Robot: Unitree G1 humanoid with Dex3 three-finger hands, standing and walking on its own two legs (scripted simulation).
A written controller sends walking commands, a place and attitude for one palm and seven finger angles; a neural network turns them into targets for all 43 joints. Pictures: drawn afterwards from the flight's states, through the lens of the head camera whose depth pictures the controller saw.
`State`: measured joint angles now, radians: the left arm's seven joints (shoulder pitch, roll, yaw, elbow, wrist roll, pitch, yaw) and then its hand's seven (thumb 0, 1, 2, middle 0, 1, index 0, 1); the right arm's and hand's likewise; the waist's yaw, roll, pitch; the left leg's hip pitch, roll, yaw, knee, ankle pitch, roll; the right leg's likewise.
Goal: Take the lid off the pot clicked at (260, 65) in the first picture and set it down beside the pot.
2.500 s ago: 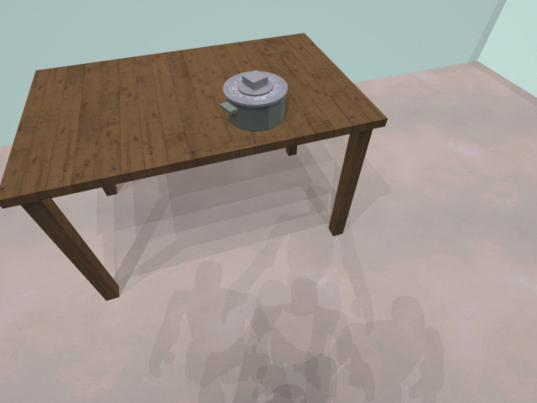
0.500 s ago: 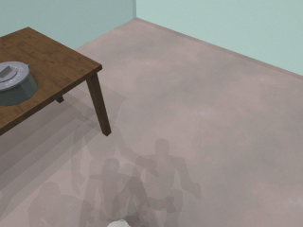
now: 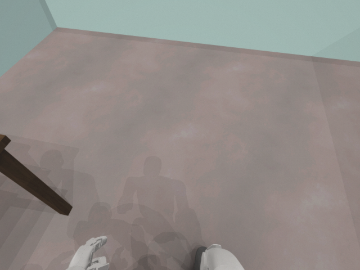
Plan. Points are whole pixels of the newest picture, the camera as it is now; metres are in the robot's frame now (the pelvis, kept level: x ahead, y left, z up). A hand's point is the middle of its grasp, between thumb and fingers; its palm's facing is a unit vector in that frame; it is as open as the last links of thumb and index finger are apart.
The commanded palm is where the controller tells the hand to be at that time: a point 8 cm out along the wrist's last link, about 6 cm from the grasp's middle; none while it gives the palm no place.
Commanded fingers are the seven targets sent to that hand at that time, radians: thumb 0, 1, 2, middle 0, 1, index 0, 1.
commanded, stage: turn to face it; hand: left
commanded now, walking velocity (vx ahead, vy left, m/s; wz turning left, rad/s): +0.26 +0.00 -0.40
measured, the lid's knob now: out of the picture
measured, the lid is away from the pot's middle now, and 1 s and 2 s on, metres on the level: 0.00 0.00 0.00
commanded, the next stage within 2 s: none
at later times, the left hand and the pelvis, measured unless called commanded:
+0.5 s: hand (120, 259) +0.17 +0.16 -0.16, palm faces +0.19 -0.96 -0.19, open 7.3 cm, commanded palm none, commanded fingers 0.00 0.90 0.90 -0.20 -0.30 -0.20 -0.30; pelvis +0.15 -0.03 +0.01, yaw +7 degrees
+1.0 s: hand (113, 254) +0.18 +0.17 -0.13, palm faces +0.45 -0.83 -0.33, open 7.4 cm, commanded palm none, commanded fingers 0.00 0.90 0.90 -0.20 -0.30 -0.20 -0.30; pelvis +0.19 -0.07 +0.00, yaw +25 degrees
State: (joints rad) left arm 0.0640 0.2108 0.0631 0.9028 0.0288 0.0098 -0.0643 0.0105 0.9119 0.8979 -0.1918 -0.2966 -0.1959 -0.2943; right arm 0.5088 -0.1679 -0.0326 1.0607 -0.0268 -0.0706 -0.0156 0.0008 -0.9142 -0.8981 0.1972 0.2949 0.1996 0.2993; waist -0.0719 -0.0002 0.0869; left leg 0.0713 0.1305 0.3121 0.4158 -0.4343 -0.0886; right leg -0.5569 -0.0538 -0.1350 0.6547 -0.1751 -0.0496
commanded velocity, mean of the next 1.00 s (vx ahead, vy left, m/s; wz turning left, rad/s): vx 0.01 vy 0.00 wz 0.53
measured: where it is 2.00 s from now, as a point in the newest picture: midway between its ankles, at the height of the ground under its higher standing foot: outside the picture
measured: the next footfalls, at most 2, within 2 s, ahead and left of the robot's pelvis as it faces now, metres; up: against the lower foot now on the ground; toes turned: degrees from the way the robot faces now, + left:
right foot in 0.02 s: +0.19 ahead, -0.10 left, +0.00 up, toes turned -8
left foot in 0.56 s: +0.22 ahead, +0.09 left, +0.00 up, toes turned +17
